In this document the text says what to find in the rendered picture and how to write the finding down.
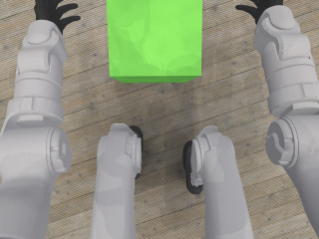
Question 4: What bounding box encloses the robot right upper arm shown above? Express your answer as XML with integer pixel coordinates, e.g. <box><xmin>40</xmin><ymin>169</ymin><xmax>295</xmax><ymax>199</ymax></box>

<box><xmin>265</xmin><ymin>115</ymin><xmax>319</xmax><ymax>238</ymax></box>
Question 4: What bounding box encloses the right robot hand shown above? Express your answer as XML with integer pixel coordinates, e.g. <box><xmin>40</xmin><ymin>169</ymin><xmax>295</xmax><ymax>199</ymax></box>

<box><xmin>235</xmin><ymin>0</ymin><xmax>283</xmax><ymax>25</ymax></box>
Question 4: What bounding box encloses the robot left upper arm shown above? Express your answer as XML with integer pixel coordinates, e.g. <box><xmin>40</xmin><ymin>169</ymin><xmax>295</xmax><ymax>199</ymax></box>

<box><xmin>0</xmin><ymin>126</ymin><xmax>73</xmax><ymax>239</ymax></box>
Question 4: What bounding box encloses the carton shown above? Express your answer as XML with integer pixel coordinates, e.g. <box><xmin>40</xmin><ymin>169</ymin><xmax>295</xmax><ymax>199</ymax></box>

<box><xmin>106</xmin><ymin>0</ymin><xmax>202</xmax><ymax>84</ymax></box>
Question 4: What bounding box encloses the left robot hand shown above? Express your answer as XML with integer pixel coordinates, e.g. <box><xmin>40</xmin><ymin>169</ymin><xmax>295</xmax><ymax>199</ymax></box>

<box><xmin>34</xmin><ymin>0</ymin><xmax>81</xmax><ymax>35</ymax></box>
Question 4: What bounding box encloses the left robot foot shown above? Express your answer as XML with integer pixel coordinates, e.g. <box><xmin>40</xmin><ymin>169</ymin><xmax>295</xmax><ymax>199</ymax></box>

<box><xmin>129</xmin><ymin>125</ymin><xmax>144</xmax><ymax>180</ymax></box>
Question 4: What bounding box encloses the robot right thigh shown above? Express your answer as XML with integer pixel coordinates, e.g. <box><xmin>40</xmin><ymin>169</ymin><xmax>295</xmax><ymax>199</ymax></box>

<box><xmin>191</xmin><ymin>132</ymin><xmax>254</xmax><ymax>239</ymax></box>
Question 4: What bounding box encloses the left robot forearm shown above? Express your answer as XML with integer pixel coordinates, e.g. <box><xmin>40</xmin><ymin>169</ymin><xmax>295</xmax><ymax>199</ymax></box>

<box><xmin>0</xmin><ymin>20</ymin><xmax>68</xmax><ymax>177</ymax></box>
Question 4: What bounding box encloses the right robot forearm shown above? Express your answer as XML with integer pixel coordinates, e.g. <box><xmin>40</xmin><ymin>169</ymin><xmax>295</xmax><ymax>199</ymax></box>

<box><xmin>253</xmin><ymin>5</ymin><xmax>319</xmax><ymax>118</ymax></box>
